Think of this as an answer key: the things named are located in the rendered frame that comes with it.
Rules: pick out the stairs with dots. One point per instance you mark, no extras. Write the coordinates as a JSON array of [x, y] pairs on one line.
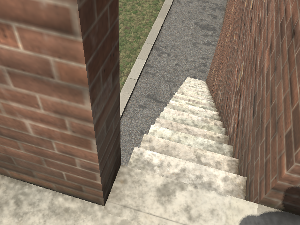
[[188, 144]]

